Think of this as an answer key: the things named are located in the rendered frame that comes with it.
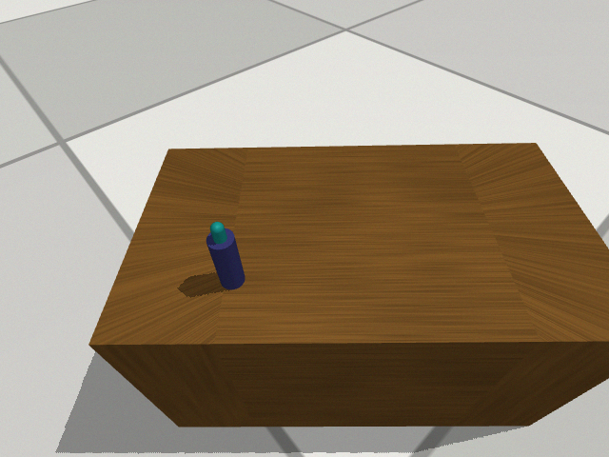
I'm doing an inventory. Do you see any bottle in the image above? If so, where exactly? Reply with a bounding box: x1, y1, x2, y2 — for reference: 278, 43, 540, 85
206, 222, 246, 289

